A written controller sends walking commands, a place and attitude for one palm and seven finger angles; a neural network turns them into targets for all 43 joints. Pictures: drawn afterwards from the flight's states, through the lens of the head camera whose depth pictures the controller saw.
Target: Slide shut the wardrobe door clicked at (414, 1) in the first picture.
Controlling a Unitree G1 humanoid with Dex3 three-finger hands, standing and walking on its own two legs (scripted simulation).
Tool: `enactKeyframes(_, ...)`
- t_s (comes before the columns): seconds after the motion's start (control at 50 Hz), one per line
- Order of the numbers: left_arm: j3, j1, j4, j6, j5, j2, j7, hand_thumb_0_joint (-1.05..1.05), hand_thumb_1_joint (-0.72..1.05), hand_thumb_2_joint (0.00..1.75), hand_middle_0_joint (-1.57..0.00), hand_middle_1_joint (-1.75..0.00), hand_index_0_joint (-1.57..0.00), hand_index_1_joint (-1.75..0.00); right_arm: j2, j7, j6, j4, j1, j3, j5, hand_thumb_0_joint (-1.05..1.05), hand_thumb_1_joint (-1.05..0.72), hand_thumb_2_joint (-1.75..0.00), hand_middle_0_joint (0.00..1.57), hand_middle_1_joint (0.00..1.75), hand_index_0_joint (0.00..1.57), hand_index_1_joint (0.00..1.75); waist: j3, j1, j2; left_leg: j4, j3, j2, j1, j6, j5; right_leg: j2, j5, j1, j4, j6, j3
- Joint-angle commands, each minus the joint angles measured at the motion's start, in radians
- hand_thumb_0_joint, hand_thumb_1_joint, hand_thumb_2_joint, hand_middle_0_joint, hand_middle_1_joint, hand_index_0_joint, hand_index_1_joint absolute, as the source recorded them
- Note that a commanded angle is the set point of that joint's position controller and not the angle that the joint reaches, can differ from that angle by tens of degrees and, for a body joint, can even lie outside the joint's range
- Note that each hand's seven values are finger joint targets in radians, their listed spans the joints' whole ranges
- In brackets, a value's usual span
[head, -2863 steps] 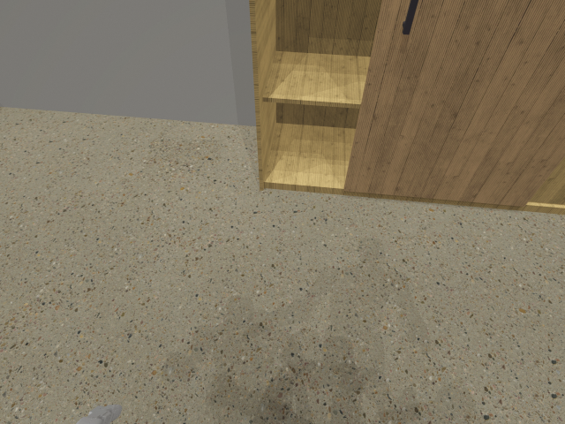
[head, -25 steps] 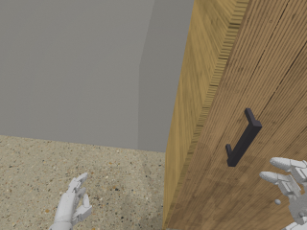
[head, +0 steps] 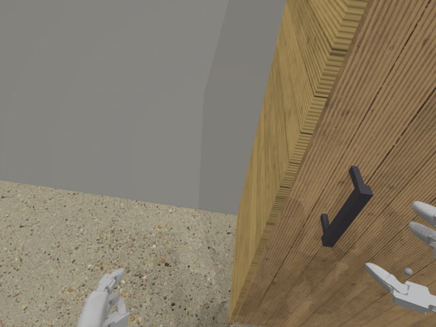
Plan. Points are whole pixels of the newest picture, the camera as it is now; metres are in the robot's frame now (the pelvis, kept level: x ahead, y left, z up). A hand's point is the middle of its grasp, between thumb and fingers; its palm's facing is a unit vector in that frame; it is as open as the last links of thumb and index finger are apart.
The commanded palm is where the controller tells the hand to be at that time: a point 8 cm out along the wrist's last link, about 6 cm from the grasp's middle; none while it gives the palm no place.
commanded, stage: draw the hand back to the body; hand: right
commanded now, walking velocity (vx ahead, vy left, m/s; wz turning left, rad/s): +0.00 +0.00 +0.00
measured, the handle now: (340, 208) +0.29 -0.21 +0.12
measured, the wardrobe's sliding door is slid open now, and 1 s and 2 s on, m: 0.00 0.00 0.00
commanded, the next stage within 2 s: step back with the hand held close in 0.64 s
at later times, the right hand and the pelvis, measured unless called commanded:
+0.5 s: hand (410, 246) +0.20 -0.26 +0.16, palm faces +0.44 +0.81 -0.39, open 7.6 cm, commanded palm +0.15 -0.29 +0.17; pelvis +0.01 +0.00 +0.00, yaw +0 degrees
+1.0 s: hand (416, 256) +0.19 -0.27 +0.15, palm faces +0.41 +0.79 -0.46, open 7.4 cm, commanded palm +0.13 -0.30 +0.17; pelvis -0.01 +0.00 +0.00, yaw +0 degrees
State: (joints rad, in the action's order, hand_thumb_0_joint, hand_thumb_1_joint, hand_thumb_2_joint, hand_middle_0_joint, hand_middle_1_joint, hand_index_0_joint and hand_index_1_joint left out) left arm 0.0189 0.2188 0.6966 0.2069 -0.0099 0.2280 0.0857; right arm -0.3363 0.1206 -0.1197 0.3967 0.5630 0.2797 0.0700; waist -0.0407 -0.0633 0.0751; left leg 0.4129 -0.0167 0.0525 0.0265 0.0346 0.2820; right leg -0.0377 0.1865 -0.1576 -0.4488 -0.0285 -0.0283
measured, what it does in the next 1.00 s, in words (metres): stands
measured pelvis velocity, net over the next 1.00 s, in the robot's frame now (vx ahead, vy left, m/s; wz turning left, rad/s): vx -0.01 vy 0.00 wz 0.00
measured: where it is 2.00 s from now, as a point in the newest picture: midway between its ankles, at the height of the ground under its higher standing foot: outside the picture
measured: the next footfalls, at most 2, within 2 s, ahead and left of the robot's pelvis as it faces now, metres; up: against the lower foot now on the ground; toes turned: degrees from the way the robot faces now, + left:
right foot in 1.64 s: +0.02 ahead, -0.13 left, +0.00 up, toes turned -1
left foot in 1.96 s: -0.24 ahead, +0.08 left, +0.00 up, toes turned +0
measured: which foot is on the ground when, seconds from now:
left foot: down 0.00-1.00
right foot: down 0.00-1.00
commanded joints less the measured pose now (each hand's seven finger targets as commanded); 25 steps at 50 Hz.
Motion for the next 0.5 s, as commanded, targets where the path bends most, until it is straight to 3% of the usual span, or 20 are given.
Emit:
enactKeyframes(0.0, -0.042, -0.166, -0.179, 0.047, 0.006, 0.111, 0.002, 0.0, 0.9, 0.9, -0.2, -0.3, -0.2, -0.3, -0.178, 0.018, -0.068, 0.206, -0.063, 0.135, 0.004, 0.0, -0.47, -0.69, 0.22, 0.55, 0.22, 0.55, 0.049, -0.004, -0.022, -0.111, 0.014, -0.039, 0.12, -0.02, -0.12, 0.058, -0.102, 0.097, 0.091, 0.012, -0.004)
enactKeyframes(0.14, -0.047, -0.165, -0.173, 0.016, 0.008, 0.109, -0.005, 0.0, 0.9, 0.9, -0.2, -0.3, -0.2, -0.3, -0.193, 0.014, -0.06, 0.189, -0.111, 0.165, 0.007, 0.0, -0.72, -0.81, 0.21, 0.41, 0.21, 0.41, 0.061, -0.001, -0.016, -0.118, 0.014, -0.038, 0.102, -0.02, -0.184, 0.059, -0.168, 0.118, 0.089, 0.015, 0.006)
enactKeyframes(0.22, -0.048, -0.168, -0.173, 0.004, 0.008, 0.113, -0.007, 0.0, 0.9, 0.9, -0.2, -0.3, -0.2, -0.3, -0.208, 0.013, -0.056, 0.209, -0.182, 0.175, 0.009, 0.0, -0.86, -0.88, 0.2, 0.32, 0.2, 0.32, 0.069, 0.002, 0.017, -0.127, 0.014, -0.035, 0.096, -0.018, -0.181, 0.058, -0.171, 0.128, 0.094, 0.019, 0.003)
enactKeyframes(0.24, -0.047, -0.168, -0.171, 0.0, 0.008, 0.109, -0.006, 0.0, 0.9, 0.9, -0.2, -0.3, -0.2, -0.3, -0.213, 0.016, -0.053, 0.181, -0.173, 0.186, 0.011, 0.0, -0.9, -0.9, 0.2, 0.3, 0.2, 0.3, 0.057, 0.001, -0.014, -0.128, 0.016, -0.036, 0.104, -0.021, -0.179, 0.058, -0.163, 0.122, 0.096, 0.016, 0.004)
enactKeyframes(0.3, -0.049, -0.171, -0.178, -0.013, 0.01, 0.108, -0.009, 0.0, 0.9, 0.9, -0.2, -0.3, -0.2, -0.3, -0.184, 0.005, -0.045, 0.169, -0.15, 0.163, 0.017, 0.0, -0.9, -0.9, 0.2, 0.3, 0.2, 0.3, 0.064, -0.001, -0.045, -0.129, 0.015, -0.033, 0.094, -0.022, -0.201, 0.059, -0.185, 0.13, 0.098, 0.013, 0.005)
enactKeyframes(0.38, -0.051, -0.173, -0.182, -0.02, 0.009, 0.108, -0.012, 0.0, 0.9, 0.9, -0.2, -0.3, -0.2, -0.3, -0.2, 0.004, -0.045, 0.207, -0.16, 0.168, 0.014, 0.0, -0.9, -0.9, 0.2, 0.3, 0.2, 0.3, 0.098, -0.002, 0.001, -0.128, 0.01, -0.037, 0.08, -0.023, -0.225, 0.056, -0.202, 0.144, 0.093, 0.013, 0.013)
enactKeyframes(0.48, -0.049, -0.174, -0.181, -0.026, 0.008, 0.102, -0.009, 0.0, 0.9, 0.9, -0.2, -0.3, -0.2, -0.3, -0.206, 0.008, -0.038, 0.212, -0.159, 0.175, 0.015, 0.0, -0.9, -0.9, 0.2, 0.3, 0.2, 0.3, 0.095, -0.001, -0.012, -0.132, 0.009, -0.038, 0.08, -0.024, -0.247, 0.049, -0.206, 0.137, 0.084, 0.009, 0.018)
